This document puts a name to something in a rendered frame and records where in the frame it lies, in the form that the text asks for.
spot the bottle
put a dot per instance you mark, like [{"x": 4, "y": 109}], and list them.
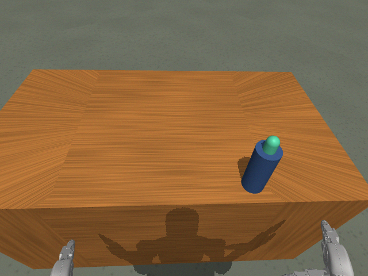
[{"x": 264, "y": 159}]

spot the left robot hand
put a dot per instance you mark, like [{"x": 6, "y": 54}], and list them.
[{"x": 64, "y": 266}]

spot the right robot hand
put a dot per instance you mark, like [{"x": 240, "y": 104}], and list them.
[{"x": 335, "y": 256}]

